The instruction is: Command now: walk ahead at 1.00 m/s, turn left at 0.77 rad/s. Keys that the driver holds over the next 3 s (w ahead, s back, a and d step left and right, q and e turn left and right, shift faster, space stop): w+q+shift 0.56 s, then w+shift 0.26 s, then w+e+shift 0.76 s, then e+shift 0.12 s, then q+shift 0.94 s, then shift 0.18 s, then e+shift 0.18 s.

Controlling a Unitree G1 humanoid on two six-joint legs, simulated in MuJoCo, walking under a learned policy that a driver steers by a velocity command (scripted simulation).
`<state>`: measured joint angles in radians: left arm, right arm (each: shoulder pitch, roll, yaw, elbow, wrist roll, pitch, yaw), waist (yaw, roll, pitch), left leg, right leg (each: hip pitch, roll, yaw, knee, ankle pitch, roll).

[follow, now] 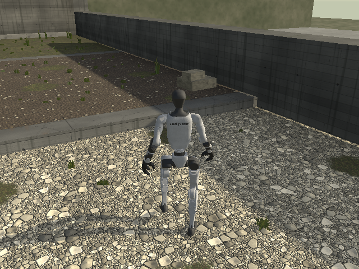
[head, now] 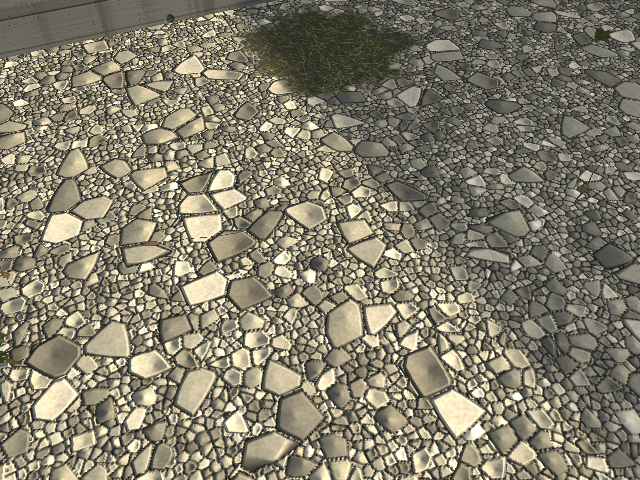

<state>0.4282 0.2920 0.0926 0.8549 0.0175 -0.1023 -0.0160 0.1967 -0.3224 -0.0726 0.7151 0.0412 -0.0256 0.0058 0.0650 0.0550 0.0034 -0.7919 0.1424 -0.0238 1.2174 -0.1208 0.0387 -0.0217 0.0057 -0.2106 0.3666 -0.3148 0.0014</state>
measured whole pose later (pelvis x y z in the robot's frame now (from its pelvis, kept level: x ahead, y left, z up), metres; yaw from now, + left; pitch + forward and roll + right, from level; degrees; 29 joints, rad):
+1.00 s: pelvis +0.82 +0.23 +0.00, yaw +39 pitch +1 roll -2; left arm 0.61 0.23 0.04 0.88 -0.03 -0.09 -0.01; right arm -0.03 -0.25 0.00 0.57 0.00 -0.11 0.04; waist 0.16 0.03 0.02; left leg -0.72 0.08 -0.08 0.74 0.00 0.02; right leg 0.06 0.05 0.07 0.27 -0.34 -0.03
